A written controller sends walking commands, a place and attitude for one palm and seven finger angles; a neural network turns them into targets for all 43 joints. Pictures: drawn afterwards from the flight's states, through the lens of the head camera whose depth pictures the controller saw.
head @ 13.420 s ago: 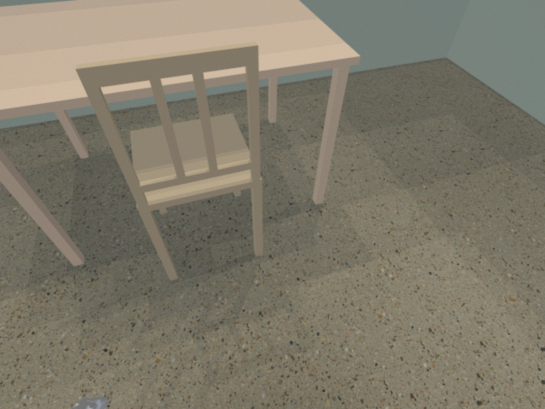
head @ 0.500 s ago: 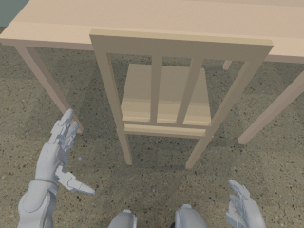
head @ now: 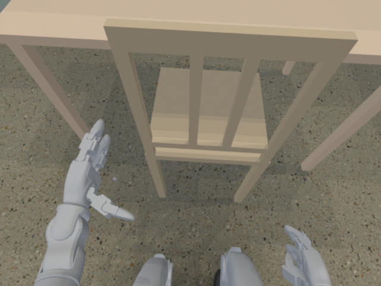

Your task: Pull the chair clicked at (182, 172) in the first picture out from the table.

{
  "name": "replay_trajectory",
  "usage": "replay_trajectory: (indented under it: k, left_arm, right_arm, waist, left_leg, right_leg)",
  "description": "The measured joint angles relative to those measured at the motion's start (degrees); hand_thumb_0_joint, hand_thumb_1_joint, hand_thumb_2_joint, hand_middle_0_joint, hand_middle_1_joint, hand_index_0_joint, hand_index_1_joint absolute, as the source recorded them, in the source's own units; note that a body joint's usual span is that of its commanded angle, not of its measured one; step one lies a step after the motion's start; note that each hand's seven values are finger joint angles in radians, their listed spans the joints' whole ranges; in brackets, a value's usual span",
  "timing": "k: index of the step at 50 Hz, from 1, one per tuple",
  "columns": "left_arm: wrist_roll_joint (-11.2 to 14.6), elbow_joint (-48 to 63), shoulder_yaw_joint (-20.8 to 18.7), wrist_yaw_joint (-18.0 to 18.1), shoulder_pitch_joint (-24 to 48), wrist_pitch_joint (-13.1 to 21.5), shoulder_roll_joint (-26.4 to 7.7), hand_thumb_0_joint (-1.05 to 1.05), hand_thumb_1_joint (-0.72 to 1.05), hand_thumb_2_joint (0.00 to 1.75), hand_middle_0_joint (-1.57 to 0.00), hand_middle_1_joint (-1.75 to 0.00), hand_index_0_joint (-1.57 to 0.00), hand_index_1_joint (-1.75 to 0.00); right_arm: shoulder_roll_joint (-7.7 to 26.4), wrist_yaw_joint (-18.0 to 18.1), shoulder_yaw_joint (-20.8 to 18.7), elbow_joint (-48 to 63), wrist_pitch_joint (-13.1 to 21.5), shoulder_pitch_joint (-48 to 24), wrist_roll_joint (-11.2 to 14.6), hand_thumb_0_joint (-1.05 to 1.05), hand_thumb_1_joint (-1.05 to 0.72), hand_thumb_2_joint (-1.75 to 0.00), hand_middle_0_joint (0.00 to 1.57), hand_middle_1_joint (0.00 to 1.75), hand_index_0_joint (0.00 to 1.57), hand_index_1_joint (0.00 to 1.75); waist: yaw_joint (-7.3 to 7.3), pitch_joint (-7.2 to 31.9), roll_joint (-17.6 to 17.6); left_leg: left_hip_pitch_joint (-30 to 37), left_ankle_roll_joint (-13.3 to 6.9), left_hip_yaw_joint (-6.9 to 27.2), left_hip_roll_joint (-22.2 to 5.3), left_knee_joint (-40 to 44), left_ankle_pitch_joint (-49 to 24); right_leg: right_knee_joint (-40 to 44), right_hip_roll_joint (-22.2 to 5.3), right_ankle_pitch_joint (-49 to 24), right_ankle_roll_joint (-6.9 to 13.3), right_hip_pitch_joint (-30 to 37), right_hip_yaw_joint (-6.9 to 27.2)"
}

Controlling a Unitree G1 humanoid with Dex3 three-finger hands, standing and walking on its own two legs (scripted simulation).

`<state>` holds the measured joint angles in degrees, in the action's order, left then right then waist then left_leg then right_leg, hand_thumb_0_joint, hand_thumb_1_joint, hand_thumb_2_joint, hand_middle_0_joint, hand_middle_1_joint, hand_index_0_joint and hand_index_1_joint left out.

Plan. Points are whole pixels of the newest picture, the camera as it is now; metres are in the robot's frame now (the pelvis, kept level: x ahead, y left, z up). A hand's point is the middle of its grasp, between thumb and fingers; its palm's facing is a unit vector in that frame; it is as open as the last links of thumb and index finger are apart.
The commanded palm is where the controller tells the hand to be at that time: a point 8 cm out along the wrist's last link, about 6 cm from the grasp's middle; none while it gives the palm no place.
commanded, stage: aim the fingers beside a spindle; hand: left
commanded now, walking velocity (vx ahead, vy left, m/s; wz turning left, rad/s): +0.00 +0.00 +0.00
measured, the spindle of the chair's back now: (194, 108) +0.49 +0.01 +0.03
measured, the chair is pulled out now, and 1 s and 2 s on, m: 0.00 0.00 0.00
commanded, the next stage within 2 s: push the fingers through the gap in 1.12 s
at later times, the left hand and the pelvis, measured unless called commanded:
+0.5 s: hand (134, 170) +0.34 +0.13 +0.01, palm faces -0.06 -1.00 -0.04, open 16.9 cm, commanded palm +0.33 +0.19 +0.01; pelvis -0.01 +0.00 -0.01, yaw +0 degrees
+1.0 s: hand (135, 172) +0.34 +0.13 +0.00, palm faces -0.07 -1.00 -0.04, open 16.9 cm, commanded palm +0.32 +0.19 +0.01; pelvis -0.01 +0.00 -0.02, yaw +0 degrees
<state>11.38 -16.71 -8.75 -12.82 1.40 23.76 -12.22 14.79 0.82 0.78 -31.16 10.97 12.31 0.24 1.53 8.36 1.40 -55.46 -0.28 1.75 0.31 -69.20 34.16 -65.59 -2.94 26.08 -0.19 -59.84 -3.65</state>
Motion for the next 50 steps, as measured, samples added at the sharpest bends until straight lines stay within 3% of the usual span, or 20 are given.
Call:
replay_trajectory:
  k: [29,38,50]
  left_arm:
    - [-3.5,-8.8,2.1,5.2,9.7,2.6,2.0,-0.02,-0.5,0.3,-0.06,-0.08,-0.06,-0.08]
    - [-2.9,-8.2,1.0,4.9,8.0,3.2,1.5,-0.02,-0.5,0.3,-0.06,-0.08,-0.06,-0.08]
    - [-3.4,-8.5,2.8,4.8,8.9,3.6,2.1,-0.02,-0.5,0.3,-0.06,-0.08,-0.06,-0.08]
  right_arm:
    - [-0.2,-1.3,-0.3,-1.1,-4.1,-0.2,-0.6,0.01,-0.91,-0.9,0.2,0.3,0.2,0.3]
    - [-0.3,-1.5,-0.3,-0.8,-5.0,0.3,-0.3,0.01,-0.91,-0.9,0.2,0.3,0.2,0.3]
    - [0.1,-1.3,-0.5,-0.8,-4.6,-0.7,-0.4,0.01,-0.91,-0.9,0.2,0.3,0.2,0.3]
  waist:
    - [0.94,0.8,-0.1]
    - [0.94,0.6,-0.1]
    - [0.65,0.7,-0.1]
  left_leg:
    - [-5.4,0.1,-0.5,0.0,-4.0,1.0]
    - [-5.1,0.1,-0.9,-0.2,-3.6,0.8]
    - [-5.9,0.0,-0.4,0.1,-4.5,0.9]
  right_leg:
    - [-4.3,0.0,0.8,0.2,-5.9,0.6]
    - [-4.0,0.2,0.5,0.3,-5.8,1.0]
    - [-4.6,-0.1,0.7,0.2,-6.3,0.6]
